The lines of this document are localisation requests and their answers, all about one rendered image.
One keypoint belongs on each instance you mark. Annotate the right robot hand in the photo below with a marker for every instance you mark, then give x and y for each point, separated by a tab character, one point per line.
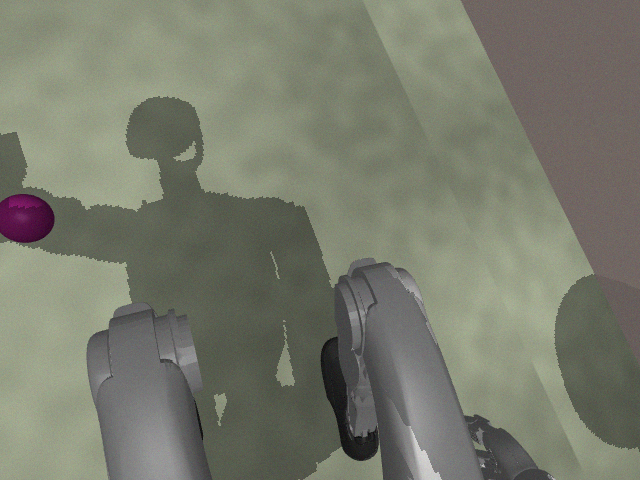
504	457

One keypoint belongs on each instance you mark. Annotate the right robot foot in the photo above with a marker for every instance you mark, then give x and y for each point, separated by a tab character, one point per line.
357	448

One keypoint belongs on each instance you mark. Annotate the ball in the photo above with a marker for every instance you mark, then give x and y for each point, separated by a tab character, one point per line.
25	218

